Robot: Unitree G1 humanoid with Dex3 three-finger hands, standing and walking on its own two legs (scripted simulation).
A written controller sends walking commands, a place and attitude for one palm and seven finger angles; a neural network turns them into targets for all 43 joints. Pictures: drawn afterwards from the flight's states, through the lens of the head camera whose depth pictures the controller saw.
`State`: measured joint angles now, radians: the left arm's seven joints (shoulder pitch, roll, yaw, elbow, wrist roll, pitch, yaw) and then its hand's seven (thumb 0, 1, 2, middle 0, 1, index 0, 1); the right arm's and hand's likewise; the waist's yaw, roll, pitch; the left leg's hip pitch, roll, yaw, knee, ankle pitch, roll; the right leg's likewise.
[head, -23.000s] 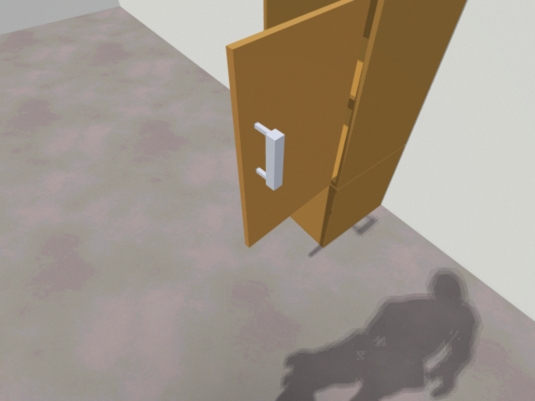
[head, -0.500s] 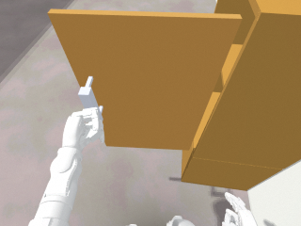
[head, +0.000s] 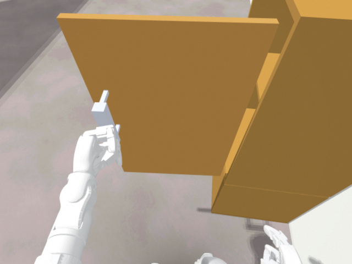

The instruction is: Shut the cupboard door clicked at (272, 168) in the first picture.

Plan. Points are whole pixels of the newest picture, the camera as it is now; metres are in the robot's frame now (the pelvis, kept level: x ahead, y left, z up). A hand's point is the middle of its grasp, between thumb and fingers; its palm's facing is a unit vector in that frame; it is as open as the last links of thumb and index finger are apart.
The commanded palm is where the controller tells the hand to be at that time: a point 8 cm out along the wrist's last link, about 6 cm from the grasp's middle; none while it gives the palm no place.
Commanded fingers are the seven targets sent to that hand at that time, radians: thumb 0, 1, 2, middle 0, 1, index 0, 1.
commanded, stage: push the door shut along its arc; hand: left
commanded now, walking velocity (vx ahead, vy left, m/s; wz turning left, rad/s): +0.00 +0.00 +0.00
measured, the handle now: (109, 119) +0.44 +0.18 +0.06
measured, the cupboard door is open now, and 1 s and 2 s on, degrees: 95 79 60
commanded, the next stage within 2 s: pull the fist back off the door in 1.84 s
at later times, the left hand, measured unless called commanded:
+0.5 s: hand (121, 132) +0.40 +0.15 +0.06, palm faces -0.13 -0.99 -0.03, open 3.2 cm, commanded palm +0.39 +0.19 +0.07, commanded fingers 0.00 0.90 0.90 -1.30 -1.50 -1.30 -1.50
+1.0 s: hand (145, 110) +0.47 +0.10 +0.07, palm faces -0.30 -0.95 -0.04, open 3.1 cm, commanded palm +0.46 +0.15 +0.07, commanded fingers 0.00 0.90 0.90 -1.30 -1.50 -1.30 -1.50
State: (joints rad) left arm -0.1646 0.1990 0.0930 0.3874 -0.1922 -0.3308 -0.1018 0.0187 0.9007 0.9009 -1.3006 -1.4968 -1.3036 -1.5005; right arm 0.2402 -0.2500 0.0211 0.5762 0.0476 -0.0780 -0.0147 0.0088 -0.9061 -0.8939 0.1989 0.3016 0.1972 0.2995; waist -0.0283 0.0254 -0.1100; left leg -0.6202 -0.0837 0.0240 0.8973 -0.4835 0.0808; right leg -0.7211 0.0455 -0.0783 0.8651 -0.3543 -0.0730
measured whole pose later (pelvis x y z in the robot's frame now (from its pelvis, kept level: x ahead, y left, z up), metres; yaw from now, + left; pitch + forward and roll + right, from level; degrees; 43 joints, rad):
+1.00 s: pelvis -0.01 +0.01 -0.01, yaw +0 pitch +18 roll -1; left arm -0.88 0.34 0.17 1.12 -0.14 -0.39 -0.32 0.02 0.90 0.90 -1.30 -1.50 -1.30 -1.50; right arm 0.35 -0.28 0.03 0.65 0.03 -0.01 0.00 0.00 -0.91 -0.89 0.20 0.30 0.20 0.30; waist -0.16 0.03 -0.09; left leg -0.80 -0.09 0.03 0.97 -0.48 0.10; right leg -0.89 0.04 -0.08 0.91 -0.34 -0.06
